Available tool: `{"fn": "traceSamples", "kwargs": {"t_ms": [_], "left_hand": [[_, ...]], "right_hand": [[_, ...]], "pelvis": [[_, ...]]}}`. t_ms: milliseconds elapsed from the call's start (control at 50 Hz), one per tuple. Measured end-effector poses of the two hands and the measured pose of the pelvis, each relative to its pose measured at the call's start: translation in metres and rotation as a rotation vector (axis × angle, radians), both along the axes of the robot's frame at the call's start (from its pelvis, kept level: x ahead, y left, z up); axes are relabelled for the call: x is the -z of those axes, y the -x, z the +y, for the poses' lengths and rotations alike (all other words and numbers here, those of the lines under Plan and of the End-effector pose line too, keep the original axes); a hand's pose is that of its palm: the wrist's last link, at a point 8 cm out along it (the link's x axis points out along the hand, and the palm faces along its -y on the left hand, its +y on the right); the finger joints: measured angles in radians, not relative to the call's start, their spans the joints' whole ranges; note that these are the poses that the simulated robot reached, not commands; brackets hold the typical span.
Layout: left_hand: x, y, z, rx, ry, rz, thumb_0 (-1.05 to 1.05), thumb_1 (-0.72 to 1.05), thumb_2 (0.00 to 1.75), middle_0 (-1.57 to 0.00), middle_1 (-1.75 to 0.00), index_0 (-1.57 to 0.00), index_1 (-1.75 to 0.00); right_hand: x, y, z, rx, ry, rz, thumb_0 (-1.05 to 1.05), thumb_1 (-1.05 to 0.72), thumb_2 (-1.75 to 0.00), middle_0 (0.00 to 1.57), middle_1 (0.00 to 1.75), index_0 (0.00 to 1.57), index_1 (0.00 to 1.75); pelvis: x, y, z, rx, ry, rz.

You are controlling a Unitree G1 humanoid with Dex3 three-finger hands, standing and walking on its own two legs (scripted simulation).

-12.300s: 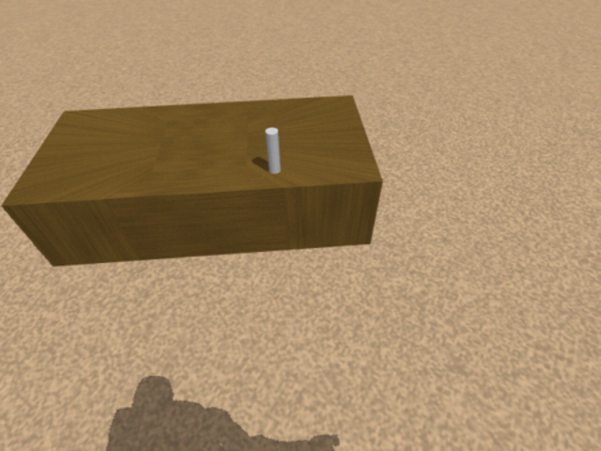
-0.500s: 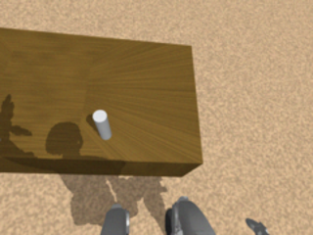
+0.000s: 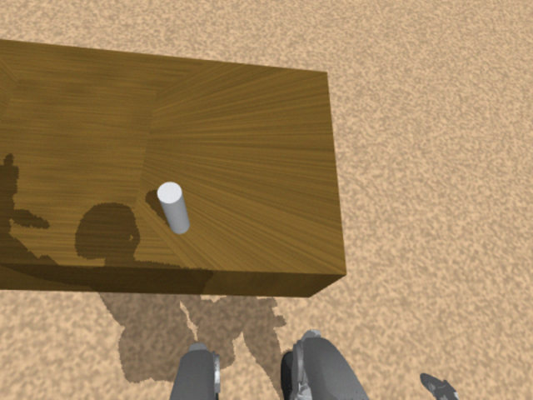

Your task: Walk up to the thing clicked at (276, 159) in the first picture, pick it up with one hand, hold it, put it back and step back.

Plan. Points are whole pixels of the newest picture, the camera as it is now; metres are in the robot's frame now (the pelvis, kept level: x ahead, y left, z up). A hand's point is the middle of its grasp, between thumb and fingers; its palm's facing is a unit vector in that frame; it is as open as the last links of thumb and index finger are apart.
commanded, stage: go down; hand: left
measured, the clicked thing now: (175, 210) +0.48 +0.15 -0.23
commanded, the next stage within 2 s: approach in 1.76 s
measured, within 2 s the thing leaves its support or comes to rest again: neither
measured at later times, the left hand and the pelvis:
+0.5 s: hand out of the picture +0.40 +0.36 +0.05, palm faces +0.09 -1.00 -0.02, open 17.2 cm; pelvis +0.00 +0.00 +0.00, yaw +0 degrees
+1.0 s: hand out of the picture +0.41 +0.36 +0.06, palm faces +0.08 -1.00 -0.02, open 17.1 cm; pelvis +0.00 +0.00 +0.00, yaw +0 degrees
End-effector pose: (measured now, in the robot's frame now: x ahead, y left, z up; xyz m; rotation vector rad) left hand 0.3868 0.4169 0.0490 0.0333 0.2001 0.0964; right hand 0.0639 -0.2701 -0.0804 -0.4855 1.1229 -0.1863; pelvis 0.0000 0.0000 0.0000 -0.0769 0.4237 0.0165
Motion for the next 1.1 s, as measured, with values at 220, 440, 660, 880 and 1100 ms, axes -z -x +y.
{"fn": "traceSamples", "kwargs": {"t_ms": [220, 440, 660, 880, 1100], "left_hand": [[0.002, -0.007, -0.007, 0.012, 0.016, -0.024, -0.01, -0.48, 0.05, -0.06, -0.03, -0.05, -0.04], [-0.004, 0.005, -0.004, -0.001, 0.021, -0.036, -0.01, -0.44, 0.05, -0.06, -0.03, -0.04, -0.04], [0.0, 0.004, -0.004, 0.016, 0.014, -0.081, -0.01, -0.44, 0.04, -0.05, -0.03, -0.04, -0.03], [-0.008, -0.005, -0.004, 0.019, 0.027, -0.079, -0.01, -0.42, 0.05, -0.05, -0.03, -0.04, -0.04], [-0.008, -0.004, -0.006, 0.025, 0.036, -0.108, -0.01, -0.42, 0.04, -0.05, -0.03, -0.04, -0.04]], "right_hand": [[0.003, -0.006, 0.0, -0.002, -0.004, 0.008, 0.0, -0.9, -0.9, 0.21, 0.3, 0.21, 0.3], [0.002, -0.009, -0.004, 0.001, -0.005, 0.001, 0.0, -0.91, -0.9, 0.21, 0.3, 0.21, 0.3], [0.004, -0.004, -0.009, -0.017, 0.021, 0.012, 0.0, -0.91, -0.9, 0.21, 0.3, 0.21, 0.3], [0.005, 0.006, -0.005, 0.013, 0.009, 0.016, 0.0, -0.91, -0.9, 0.21, 0.3, 0.21, 0.3], [0.007, 0.006, -0.002, 0.016, 0.0, 0.032, 0.0, -0.91, -0.9, 0.21, 0.3, 0.21, 0.3]], "pelvis": [[0.0, -0.005, -0.001, -0.001, -0.001, 0.009], [-0.002, -0.005, -0.002, -0.002, -0.007, -0.002], [0.004, 0.003, -0.003, -0.006, -0.003, 0.002], [0.003, 0.001, -0.002, -0.001, -0.001, 0.007], [0.002, -0.002, -0.001, -0.001, -0.002, 0.008]]}}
